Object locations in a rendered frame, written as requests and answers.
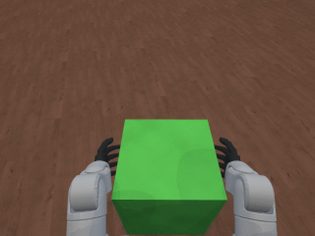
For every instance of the left robot hand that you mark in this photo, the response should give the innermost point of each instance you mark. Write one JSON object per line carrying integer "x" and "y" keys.
{"x": 103, "y": 154}

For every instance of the carton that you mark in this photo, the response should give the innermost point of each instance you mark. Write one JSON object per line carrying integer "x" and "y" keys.
{"x": 168, "y": 179}

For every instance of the right robot hand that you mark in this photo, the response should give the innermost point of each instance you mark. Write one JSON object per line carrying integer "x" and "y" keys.
{"x": 230, "y": 154}

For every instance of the robot left forearm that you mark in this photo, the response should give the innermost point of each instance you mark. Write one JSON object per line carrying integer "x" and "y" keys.
{"x": 87, "y": 201}

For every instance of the robot right forearm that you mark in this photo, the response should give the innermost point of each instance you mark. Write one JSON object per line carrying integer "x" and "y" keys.
{"x": 254, "y": 203}

